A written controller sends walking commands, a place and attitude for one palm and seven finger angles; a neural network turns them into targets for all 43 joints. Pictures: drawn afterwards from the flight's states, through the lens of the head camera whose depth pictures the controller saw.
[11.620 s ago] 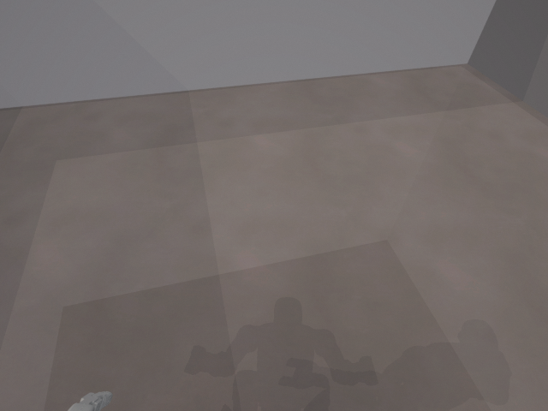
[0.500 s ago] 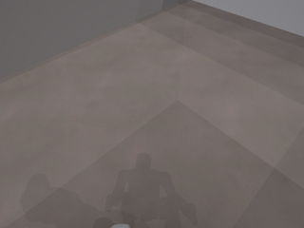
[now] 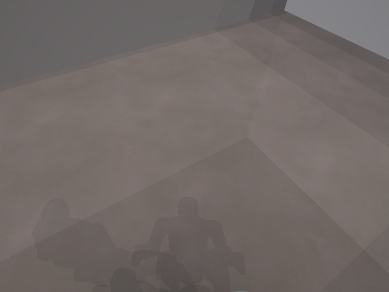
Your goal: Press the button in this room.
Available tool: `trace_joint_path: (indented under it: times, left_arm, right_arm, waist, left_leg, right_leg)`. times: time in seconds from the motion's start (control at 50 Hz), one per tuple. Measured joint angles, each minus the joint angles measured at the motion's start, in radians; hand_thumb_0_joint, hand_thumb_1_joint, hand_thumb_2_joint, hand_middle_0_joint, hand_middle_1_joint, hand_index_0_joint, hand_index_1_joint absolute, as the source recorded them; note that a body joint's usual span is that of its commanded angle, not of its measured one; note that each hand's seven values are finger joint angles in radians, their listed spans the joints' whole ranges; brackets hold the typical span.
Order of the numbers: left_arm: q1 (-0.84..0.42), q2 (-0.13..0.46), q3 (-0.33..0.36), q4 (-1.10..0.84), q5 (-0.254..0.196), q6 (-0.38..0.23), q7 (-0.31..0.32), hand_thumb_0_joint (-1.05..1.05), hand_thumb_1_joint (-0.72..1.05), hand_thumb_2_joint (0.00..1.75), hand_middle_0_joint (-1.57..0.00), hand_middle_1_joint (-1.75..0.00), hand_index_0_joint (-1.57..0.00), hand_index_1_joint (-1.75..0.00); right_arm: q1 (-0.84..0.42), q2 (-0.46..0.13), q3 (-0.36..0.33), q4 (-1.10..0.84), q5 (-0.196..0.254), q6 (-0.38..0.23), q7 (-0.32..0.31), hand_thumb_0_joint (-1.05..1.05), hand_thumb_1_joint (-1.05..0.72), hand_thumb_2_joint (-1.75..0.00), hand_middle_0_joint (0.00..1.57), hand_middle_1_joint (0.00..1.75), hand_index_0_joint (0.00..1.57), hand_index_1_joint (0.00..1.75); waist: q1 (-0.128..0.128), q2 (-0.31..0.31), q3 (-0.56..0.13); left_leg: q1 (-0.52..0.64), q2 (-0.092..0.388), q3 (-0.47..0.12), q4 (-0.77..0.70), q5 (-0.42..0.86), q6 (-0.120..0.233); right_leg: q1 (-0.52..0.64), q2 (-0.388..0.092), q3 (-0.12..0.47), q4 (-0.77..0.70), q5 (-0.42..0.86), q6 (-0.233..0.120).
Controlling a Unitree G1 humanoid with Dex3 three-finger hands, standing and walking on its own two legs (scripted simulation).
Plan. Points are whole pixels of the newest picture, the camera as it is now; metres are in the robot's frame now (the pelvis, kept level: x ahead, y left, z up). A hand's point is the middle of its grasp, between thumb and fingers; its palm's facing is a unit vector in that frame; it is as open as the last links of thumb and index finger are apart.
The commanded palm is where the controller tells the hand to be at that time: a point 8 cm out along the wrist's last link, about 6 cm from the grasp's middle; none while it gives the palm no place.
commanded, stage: turn or walk to find it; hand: left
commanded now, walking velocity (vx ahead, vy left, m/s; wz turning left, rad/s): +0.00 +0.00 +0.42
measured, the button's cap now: out of the picture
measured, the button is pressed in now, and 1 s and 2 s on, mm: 0 0 0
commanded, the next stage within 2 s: none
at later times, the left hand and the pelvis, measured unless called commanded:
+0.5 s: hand out of the picture -0.03 +0.15 -0.16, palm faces +0.27 -0.93 -0.26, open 7.4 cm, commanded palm none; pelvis -0.04 -0.05 +0.00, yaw +15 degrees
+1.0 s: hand out of the picture -0.10 +0.22 -0.17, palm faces +0.46 -0.86 -0.24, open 7.4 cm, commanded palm none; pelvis -0.08 -0.01 +0.00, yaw +26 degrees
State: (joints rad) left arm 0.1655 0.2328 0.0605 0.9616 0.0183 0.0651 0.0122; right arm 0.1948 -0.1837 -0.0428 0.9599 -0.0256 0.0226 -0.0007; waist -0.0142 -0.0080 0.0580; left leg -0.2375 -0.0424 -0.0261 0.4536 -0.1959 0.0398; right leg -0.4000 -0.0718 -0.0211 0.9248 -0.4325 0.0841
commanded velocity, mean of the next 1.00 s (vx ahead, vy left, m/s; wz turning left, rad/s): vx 0.00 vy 0.00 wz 0.42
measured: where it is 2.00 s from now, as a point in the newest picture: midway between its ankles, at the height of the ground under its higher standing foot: outside the picture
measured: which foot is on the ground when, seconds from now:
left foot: down 0.00-0.14, up 0.16-0.62, down 0.64-1.00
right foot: up 0.00-0.10, down 0.12-0.64, up 0.66-1.00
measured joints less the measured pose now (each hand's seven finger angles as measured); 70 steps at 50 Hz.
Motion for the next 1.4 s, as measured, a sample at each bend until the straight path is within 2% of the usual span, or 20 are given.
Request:
trace_joint_path:
  times: [0.06,0.12,0.14,0.18,0.22,0.28,0.36,0.44,0.56,0.64,0.68,0.72,0.8,0.9,1.0,1.12,1.16,1.24,1.32,1.4]
  left_arm:
    - [-0.026,-0.016,-0.007,-0.016,-0.005,-0.007,0.001,0.01,0.90,0.89,-0.20,-0.30,-0.19,-0.29]
    - [-0.038,-0.031,-0.015,-0.037,-0.008,-0.026,0.000,0.01,0.90,0.89,-0.20,-0.30,-0.20,-0.29]
    - [-0.041,-0.043,-0.017,-0.038,-0.005,-0.035,0.002,0.01,0.90,0.89,-0.20,-0.30,-0.20,-0.29]
    - [-0.035,-0.060,-0.027,-0.047,0.002,-0.043,0.003,0.00,0.90,0.89,-0.20,-0.30,-0.20,-0.29]
    - [-0.016,-0.071,-0.028,-0.051,0.002,-0.044,0.006,0.00,0.90,0.89,-0.20,-0.30,-0.20,-0.30]
    - [0.010,-0.079,-0.030,-0.040,0.001,-0.040,0.007,0.00,0.90,0.89,-0.20,-0.30,-0.20,-0.30]
    - [0.033,-0.083,-0.032,-0.024,0.001,-0.043,0.007,0.01,0.90,0.89,-0.20,-0.30,-0.20,-0.30]
    - [0.052,-0.078,-0.027,-0.015,0.006,-0.049,0.008,0.01,0.91,0.89,-0.21,-0.30,-0.20,-0.30]
    - [0.073,-0.047,-0.017,0.003,0.017,-0.048,0.003,0.00,0.90,0.89,-0.21,-0.30,-0.20,-0.30]
    - [0.090,-0.015,-0.006,0.022,0.012,-0.036,0.001,0.00,0.90,0.89,-0.21,-0.30,-0.20,-0.30]
    - [0.093,0.012,0.003,0.035,0.005,-0.017,0.003,0.01,0.90,0.89,-0.20,-0.30,-0.20,-0.30]
    - [0.094,0.027,0.007,0.047,0.006,0.008,0.005,0.01,0.90,0.89,-0.20,-0.30,-0.20,-0.29]
    - [0.070,0.030,0.010,0.054,0.004,0.016,-0.003,0.01,0.91,0.89,-0.20,-0.30,-0.19,-0.29]
    - [0.034,0.025,0.006,0.031,0.003,-0.001,-0.005,0.01,0.91,0.89,-0.20,-0.30,-0.19,-0.29]
    - [-0.007,0.013,0.001,0.010,0.000,-0.001,0.000,0.01,0.90,0.89,-0.20,-0.30,-0.19,-0.29]
    - [-0.063,-0.019,-0.012,-0.025,-0.008,-0.010,0.002,0.01,0.90,0.89,-0.20,-0.30,-0.19,-0.29]
    - [-0.069,-0.030,-0.017,-0.039,-0.010,-0.023,0.001,0.01,0.90,0.89,-0.20,-0.30,-0.19,-0.29]
    - [-0.057,-0.061,-0.032,-0.050,-0.001,-0.049,0.004,0.00,0.90,0.89,-0.20,-0.30,-0.20,-0.29]
    - [-0.017,-0.079,-0.034,-0.044,-0.002,-0.043,0.007,0.00,0.90,0.89,-0.20,-0.30,-0.20,-0.30]
    - [0.014,-0.086,-0.035,-0.028,-0.001,-0.049,0.007,0.01,0.90,0.89,-0.20,-0.30,-0.20,-0.30]
  right_arm:
    - [0.021,-0.009,-0.008,0.007,-0.003,0.008,0.000,0.01,-0.91,-0.89,0.20,0.30,0.21,0.30]
    - [0.047,-0.021,-0.019,0.016,0.000,0.018,0.001,0.01,-0.91,-0.89,0.20,0.30,0.21,0.30]
    - [0.053,-0.031,-0.024,0.020,0.004,0.022,0.002,0.01,-0.91,-0.89,0.20,0.30,0.21,0.30]
    - [0.062,-0.043,-0.036,0.031,0.005,0.036,0.002,0.01,-0.91,-0.89,0.20,0.30,0.20,0.30]
    - [0.071,-0.050,-0.044,0.039,0.001,0.052,0.007,0.01,-0.91,-0.89,0.20,0.30,0.20,0.30]
    - [0.076,-0.062,-0.053,0.044,-0.004,0.058,0.014,0.01,-0.91,-0.90,0.20,0.30,0.20,0.30]
    - [0.085,-0.071,-0.058,0.049,-0.004,0.057,0.018,0.01,-0.91,-0.90,0.20,0.29,0.20,0.30]
    - [0.077,-0.071,-0.053,0.061,-0.003,0.064,0.017,0.01,-0.91,-0.90,0.20,0.29,0.20,0.30]
    - [0.016,-0.058,-0.035,0.052,0.008,0.054,0.013,0.01,-0.92,-0.90,0.19,0.29,0.20,0.30]
    - [-0.026,-0.052,-0.022,0.021,0.014,0.025,0.012,0.01,-0.91,-0.90,0.19,0.29,0.20,0.30]
    - [-0.046,-0.031,-0.018,0.013,0.010,0.008,0.011,0.01,-0.91,-0.90,0.19,0.29,0.20,0.30]
    - [-0.052,-0.017,-0.007,0.003,0.007,0.000,0.009,0.01,-0.91,-0.90,0.20,0.29,0.20,0.30]
    - [-0.048,-0.005,0.007,-0.002,0.005,-0.006,-0.006,0.01,-0.91,-0.89,0.20,0.29,0.20,0.30]
    - [-0.034,0.002,0.011,0.001,0.009,-0.011,-0.007,0.01,-0.91,-0.89,0.20,0.30,0.20,0.30]
    - [0.000,0.007,0.004,0.005,0.004,-0.010,-0.006,0.01,-0.91,-0.89,0.20,0.30,0.21,0.30]
    - [0.046,-0.009,-0.010,0.023,-0.004,0.008,-0.005,0.01,-0.91,-0.89,0.20,0.30,0.21,0.30]
    - [0.060,-0.018,-0.016,0.030,-0.002,0.015,-0.004,0.01,-0.91,-0.89,0.20,0.30,0.21,0.30]
    - [0.074,-0.041,-0.036,0.045,0.005,0.036,-0.002,0.01,-0.91,-0.89,0.20,0.30,0.20,0.30]
    - [0.080,-0.061,-0.051,0.053,-0.002,0.053,0.010,0.01,-0.91,-0.89,0.20,0.30,0.20,0.30]
    - [0.083,-0.072,-0.055,0.056,-0.002,0.052,0.015,0.01,-0.91,-0.90,0.20,0.29,0.20,0.30]
  waist:
    - [-0.019,0.019,0.003]
    - [-0.027,0.034,-0.002]
    - [-0.028,0.057,0.002]
    - [-0.031,0.076,0.006]
    - [-0.027,0.068,-0.001]
    - [-0.028,0.062,-0.005]
    - [-0.028,0.057,-0.008]
    - [-0.011,0.044,-0.005]
    - [0.027,0.009,0.017]
    - [0.037,-0.008,0.018]
    - [0.043,-0.048,0.022]
    - [0.048,-0.056,0.015]
    - [0.040,-0.035,0.005]
    - [0.037,-0.026,0.002]
    - [0.010,-0.015,0.001]
    - [-0.028,0.020,0.007]
    - [-0.033,0.032,0.003]
    - [-0.038,0.067,0.007]
    - [-0.035,0.067,-0.001]
    - [-0.032,0.063,0.000]
  left_leg:
    - [-0.029,-0.006,-0.026,0.020,0.006,-0.014]
    - [-0.073,-0.019,-0.053,0.064,0.002,-0.036]
    - [-0.092,-0.011,-0.068,0.098,-0.011,-0.041]
    - [-0.149,-0.019,-0.072,0.257,-0.171,-0.050]
    - [-0.211,-0.025,-0.050,0.455,-0.232,-0.055]
    - [-0.263,0.002,-0.029,0.664,-0.183,-0.073]
    - [-0.258,0.048,-0.028,0.735,-0.129,-0.098]
    - [-0.204,0.079,-0.019,0.658,-0.159,-0.112]
    - [-0.090,0.087,0.042,0.390,-0.261,-0.103]
    - [0.008,0.074,0.083,0.141,-0.156,-0.081]
    - [0.009,0.046,0.092,0.137,-0.152,-0.035]
    - [0.015,0.043,0.088,0.133,-0.153,-0.009]
    - [0.044,0.038,0.054,0.052,-0.100,0.005]
    - [0.060,0.012,0.029,-0.017,-0.050,0.014]
    - [0.046,-0.010,-0.002,-0.020,-0.034,0.013]
    - [-0.002,-0.023,-0.053,0.022,-0.032,-0.013]
    - [-0.029,-0.029,-0.069,0.052,-0.040,-0.028]
    - [-0.131,-0.032,-0.074,0.310,-0.223,-0.051]
    - [-0.231,-0.005,-0.038,0.638,-0.205,-0.070]
    - [-0.246,0.043,-0.035,0.727,-0.142,-0.097]
  right_leg:
    - [0.050,0.021,-0.002,-0.123,-0.009,-0.010]
    - [0.137,0.038,-0.013,-0.329,0.093,-0.021]
    - [0.149,0.051,-0.030,-0.359,0.124,-0.047]
    - [0.152,0.050,-0.059,-0.350,0.132,-0.098]
    - [0.165,0.031,-0.077,-0.366,0.136,-0.120]
    - [0.190,0.016,-0.100,-0.412,0.161,-0.124]
    - [0.201,0.003,-0.143,-0.443,0.179,-0.126]
    - [0.192,-0.014,-0.180,-0.444,0.182,-0.125]
    - [0.157,-0.053,-0.223,-0.403,0.175,-0.106]
    - [0.118,-0.082,-0.257,-0.326,0.148,-0.074]
    - [0.073,-0.099,-0.203,-0.218,0.055,-0.050]
    - [0.022,-0.069,-0.131,-0.073,-0.042,-0.034]
    - [-0.045,-0.029,-0.055,0.124,-0.001,-0.016]
    - [-0.069,-0.021,-0.010,0.171,0.061,0.008]
    - [-0.034,-0.007,0.004,0.077,0.026,0.014]
    - [0.051,0.031,0.003,-0.148,0.002,-0.007]
    - [0.105,0.042,-0.006,-0.281,0.077,-0.015]
    - [0.147,0.046,-0.054,-0.352,0.129,-0.117]
    - [0.183,0.025,-0.091,-0.409,0.148,-0.131]
    - [0.204,0.013,-0.134,-0.446,0.165,-0.136]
